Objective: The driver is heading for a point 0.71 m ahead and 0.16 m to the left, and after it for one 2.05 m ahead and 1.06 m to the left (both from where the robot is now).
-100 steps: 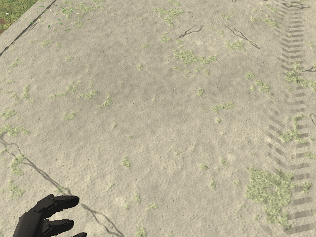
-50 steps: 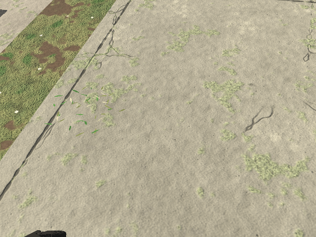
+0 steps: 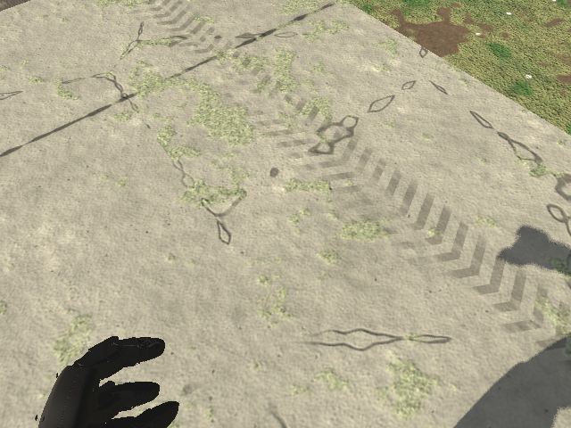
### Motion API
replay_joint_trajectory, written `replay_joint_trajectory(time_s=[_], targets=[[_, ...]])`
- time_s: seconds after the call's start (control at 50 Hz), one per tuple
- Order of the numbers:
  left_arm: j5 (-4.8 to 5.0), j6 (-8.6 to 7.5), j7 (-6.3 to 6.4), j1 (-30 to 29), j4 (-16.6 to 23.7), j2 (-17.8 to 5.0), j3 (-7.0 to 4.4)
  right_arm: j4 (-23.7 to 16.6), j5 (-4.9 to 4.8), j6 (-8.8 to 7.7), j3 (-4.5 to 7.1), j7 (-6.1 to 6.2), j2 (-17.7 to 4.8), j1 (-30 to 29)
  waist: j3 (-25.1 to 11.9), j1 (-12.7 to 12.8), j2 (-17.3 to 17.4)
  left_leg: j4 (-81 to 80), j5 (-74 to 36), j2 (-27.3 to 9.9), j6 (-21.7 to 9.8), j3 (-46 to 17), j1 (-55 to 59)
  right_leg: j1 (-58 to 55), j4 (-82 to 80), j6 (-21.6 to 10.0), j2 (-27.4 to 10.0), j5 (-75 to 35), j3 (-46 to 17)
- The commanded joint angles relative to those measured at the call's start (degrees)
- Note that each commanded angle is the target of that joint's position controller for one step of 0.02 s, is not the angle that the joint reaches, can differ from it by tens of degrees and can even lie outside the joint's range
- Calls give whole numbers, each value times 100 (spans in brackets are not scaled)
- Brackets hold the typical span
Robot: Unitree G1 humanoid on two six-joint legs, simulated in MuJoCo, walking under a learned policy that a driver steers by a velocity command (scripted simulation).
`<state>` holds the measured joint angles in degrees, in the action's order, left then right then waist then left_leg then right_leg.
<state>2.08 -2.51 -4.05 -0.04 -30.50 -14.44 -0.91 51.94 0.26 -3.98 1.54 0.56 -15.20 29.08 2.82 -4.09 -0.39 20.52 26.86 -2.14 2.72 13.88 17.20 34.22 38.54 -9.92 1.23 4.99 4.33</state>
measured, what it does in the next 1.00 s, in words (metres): walks ahead, turning left: left foot, then right foot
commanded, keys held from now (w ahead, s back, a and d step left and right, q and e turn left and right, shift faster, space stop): w+shift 0.28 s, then w+q+shift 0.24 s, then q+shift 0.48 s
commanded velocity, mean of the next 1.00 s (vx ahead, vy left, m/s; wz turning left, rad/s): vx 0.72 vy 0.00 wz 0.40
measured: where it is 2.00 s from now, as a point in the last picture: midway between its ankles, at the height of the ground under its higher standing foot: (255, 259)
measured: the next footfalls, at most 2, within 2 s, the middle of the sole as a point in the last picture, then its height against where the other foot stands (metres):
left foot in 0.48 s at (250, 326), level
right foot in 0.88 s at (277, 217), level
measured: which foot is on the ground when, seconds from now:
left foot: down 0.00-0.00, up 0.02-0.46, down 0.48-0.86, up 0.88-1.00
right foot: down 0.00-0.50, up 0.52-0.86, down 0.88-1.00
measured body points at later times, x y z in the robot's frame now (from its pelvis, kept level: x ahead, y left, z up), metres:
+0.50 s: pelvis +0.49 +0.02 -0.01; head +0.52 +0.02 +0.44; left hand +0.45 +0.30 -0.13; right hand +0.73 -0.20 -0.08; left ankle +0.67 +0.09 -0.70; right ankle +0.18 -0.06 -0.66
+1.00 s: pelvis +0.85 +0.01 +0.03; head +0.89 +0.03 +0.47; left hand +0.92 +0.33 -0.05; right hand +1.09 -0.20 -0.08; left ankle +0.71 +0.08 -0.59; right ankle +1.01 -0.02 -0.70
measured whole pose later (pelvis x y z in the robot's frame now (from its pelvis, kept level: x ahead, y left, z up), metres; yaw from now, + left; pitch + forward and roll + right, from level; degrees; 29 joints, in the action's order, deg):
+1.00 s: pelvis +0.85 +0.01 +0.03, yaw +31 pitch +1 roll -1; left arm -1.7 -2.1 1.6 2.6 -35.0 -14.2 -0.9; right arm 37.4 -1.8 3.1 4.2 1.6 -19.8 13.9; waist 4.6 -2.8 0.9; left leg 76.3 28.9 4.1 4.5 -6.3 -27.4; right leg 25.9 28.1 -0.8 2.8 3.3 -3.1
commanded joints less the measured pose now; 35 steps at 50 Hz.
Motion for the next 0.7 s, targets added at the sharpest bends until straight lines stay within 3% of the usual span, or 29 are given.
replay_joint_trajectory(time_s=[0.02, 0.04, 0.06, 0.08, 0.1, 0.12, 0.14, 0.16, 0.2, 0.22, 0.26, 0.3, 0.36, 0.4, 0.44, 0.46, 0.48, 0.5, 0.52, 0.54, 0.56, 0.58, 0.6, 0.62, 0.66, 0.68, 0.7], targets=[[12, 95, 251, 3028, -663, -1724, -704, -751, 155, -91, 96, 81, -740, -637, -1368, 1528, -733, 5263, -1463, -340, -673, -514, -4154, -5695, -58, -365, -813, -103, -1841], [-159, -45, 208, 2826, -460, -1652, -623, -941, -186, -369, -69, -34, -418, 60, -2827, 963, -1653, 6682, 340, 358, -697, -1809, -5573, -6801, -1412, -1412, -1919, 2114, -5123], [-212, -135, 183, 2827, -572, -1127, -559, -1011, -374, -513, 85, -48, -991, -856, -2198, 1376, -599, 6631, -174, 78, -797, -2227, -5986, -6181, -2123, -1106, -1800, 2581, -5057], [-202, -223, 174, 2622, -675, -1077, -521, -1252, -474, -560, 53, -42, -863, -1366, -1161, 1157, -146, 6266, -479, -92, -829, -2149, -6146, -5172, -2349, -994, -1688, 2263, -4391], [-221, -310, 156, 2157, -699, -949, -470, -1209, -373, -554, 17, -6, -688, -1564, -516, 825, 537, 5808, -779, -347, -788, -2134, -5972, -4122, -2470, -859, -1490, 1653, -3789], [-300, -362, 135, 1824, -722, -620, -368, -1116, -279, -469, 42, -5, -620, -1479, -257, 540, 529, 5466, -1028, -527, -750, -2118, -5676, -3463, -2530, -708, -1155, 1213, -3124], [-359, -371, 133, 1658, -720, -459, -308, -1047, -261, -362, 45, -63, -585, -1181, -186, 269, 141, 5343, -1187, -647, -673, -2122, -5443, -3009, -2632, -695, -1073, 1026, -2798], [-280, -385, 136, 1621, -761, -354, -288, -998, -214, -268, 49, -83, -556, -1109, -95, 193, 95, 5143, -1210, -755, -574, -2052, -5394, -2700, -2751, -680, -990, 829, -2567], [-161, -419, 193, 1755, -912, -443, -292, -1093, -111, -162, -4, -103, -403, -1399, 224, 160, 83, 4660, -1417, -916, -366, -1902, -5614, -2186, -2975, -613, -913, 519, -2095], [-167, -441, 236, 1873, -972, -571, -320, -1242, -50, -159, -45, -100, -365, -1779, 428, 273, 81, 4274, -1788, -912, -252, -1796, -5866, -2054, -3086, -610, -860, 183, -1872], [-208, -461, 328, 2045, -1031, -596, -312, -1483, 1, -233, -98, -142, -337, -2513, 648, 518, 87, 3062, -2917, -780, -137, -1563, -5758, -1724, -3218, -484, -586, -241, -1318], [-155, -499, 385, 2337, -1138, -677, -314, -1577, -27, -333, -159, -250, -223, -3031, 642, 775, 131, 1894, -4225, -476, -208, -1198, -5008, -1561, -3530, -322, -499, -211, -919], [-116, -491, 374, 2783, -1452, -845, -326, -1740, -226, -355, -105, -356, -357, -3516, 683, 964, 17, 933, -4605, -144, -458, -1107, -5028, -2769, -3713, -30, -804, -764, -544], [-224, -385, 398, 2802, -1542, -936, -323, -1866, -266, -360, 7, -447, -561, -3548, 430, 817, -220, 757, -4117, 308, -680, -901, -5143, -3889, -3178, 288, -949, -2825, -263], [-448, -254, 481, 2760, -1569, -1171, -361, -1874, -315, -302, 179, -461, -858, -2958, -321, 315, -840, 1171, -3294, 800, -899, -553, -4523, -4697, -1907, 580, -1119, -6014, -94], [-594, -172, 533, 2554, -1529, -1218, -372, -1636, -363, -214, 311, -419, -1111, -1925, -871, -241, -1105, 1514, -2981, 895, -1036, -570, -3564, -4651, -702, 664, -1196, -7126, -49], [-612, -110, 570, 1935, -1365, -1313, -379, -1253, -350, -93, 416, -346, -1290, -408, -1366, -1101, -1017, 1418, -3041, 617, -1223, -954, -1891, -3711, 1156, 777, -1127, -7211, 99], [-695, -181, 540, 2434, -1203, -577, -200, -1020, -232, -25, 470, -312, -1607, 338, -2010, -693, 959, 2171, -1987, -207, -1863, -2475, 596, -1131, 3930, 1039, -399, -1621, -148], [-261, -429, 339, 3032, -1076, -251, 31, -1037, -168, -91, 483, -357, -1551, 216, -3067, -270, 1869, 450, 1117, -1511, -2990, -6309, 1886, 701, 5276, 1193, 427, 2419, -1127], [-25, -609, 302, 2064, -877, -972, -129, -1149, -31, -79, 455, -257, -1142, 74, -2391, -611, 1049, -451, 1113, -1285, -2487, -6618, 1337, 994, 5117, 868, 225, 1818, -1426], [17, -720, 315, 1383, -562, -1032, -111, -1293, 48, -120, 405, -232, -1081, -480, -1432, -354, 381, -492, -271, -1160, -2241, -5939, 267, 1034, 4682, 751, -6, 1606, -1487], [-128, -776, 362, 1031, -468, -905, -87, -1394, 50, -168, 389, -279, -1074, -912, -746, -3, -422, -483, -2088, -925, -2202, -5381, -956, 749, 4309, 758, -39, 1723, -1384], [-226, -765, 386, 1169, -468, -850, -112, -1501, 70, -206, 411, -274, -1129, -1261, -555, 380, -518, -359, -3616, -731, -2298, -4730, -1784, 367, 3966, 867, -159, 1796, -1391], [-296, -684, 383, 1307, -491, -885, -136, -1591, 57, -186, 378, -257, -999, -1462, -421, 600, -429, -401, -4669, -539, -2287, -4209, -2388, 40, 3688, 988, -268, 1868, -1352], [-385, -547, 426, 1247, -393, -840, -135, -1621, -118, -138, 321, -179, -852, -1698, -124, 792, -340, -475, -5402, -141, -2054, -3474, -3444, -333, 2362, 1239, -360, 1757, -1093], [-420, -519, 450, 1004, -260, -704, -91, -1612, -139, -102, 340, -116, -938, -1730, -9, 755, -232, -421, -5831, 136, -1953, -3193, -3971, -619, 1634, 1349, -155, 1462, -817], [-421, -489, 458, 790, -181, -553, -43, -1563, -151, -12, 406, -38, -1099, -1671, -119, 687, -88, -308, -5947, 372, -1787, -2980, -4291, -1023, 920, 1415, 113, 928, -603]])
Keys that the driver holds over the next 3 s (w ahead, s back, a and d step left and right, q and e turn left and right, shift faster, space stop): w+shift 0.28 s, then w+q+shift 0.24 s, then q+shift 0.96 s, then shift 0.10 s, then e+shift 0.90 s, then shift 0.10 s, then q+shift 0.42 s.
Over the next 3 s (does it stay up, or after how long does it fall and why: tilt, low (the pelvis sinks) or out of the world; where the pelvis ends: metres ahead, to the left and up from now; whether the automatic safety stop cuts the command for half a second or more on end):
stays up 0.92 0.06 0.04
